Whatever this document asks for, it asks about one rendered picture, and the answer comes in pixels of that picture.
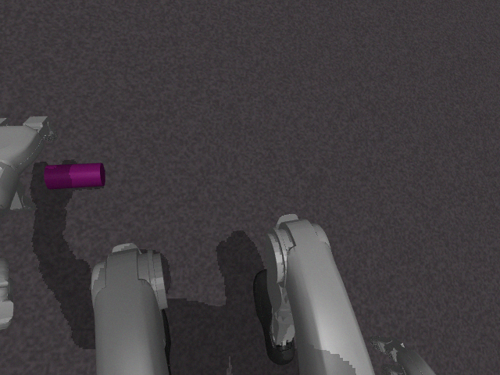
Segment right robot hand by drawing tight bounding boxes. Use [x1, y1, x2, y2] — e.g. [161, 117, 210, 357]
[370, 336, 436, 375]

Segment left robot arm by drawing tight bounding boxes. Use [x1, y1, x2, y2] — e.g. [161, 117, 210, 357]
[0, 162, 20, 330]

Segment right robot foot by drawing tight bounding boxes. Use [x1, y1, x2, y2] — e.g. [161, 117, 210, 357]
[253, 270, 295, 365]

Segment can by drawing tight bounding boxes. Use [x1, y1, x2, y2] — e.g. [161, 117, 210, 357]
[44, 163, 105, 189]

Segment left robot hand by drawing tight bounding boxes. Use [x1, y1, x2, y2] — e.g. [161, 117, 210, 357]
[0, 116, 58, 212]

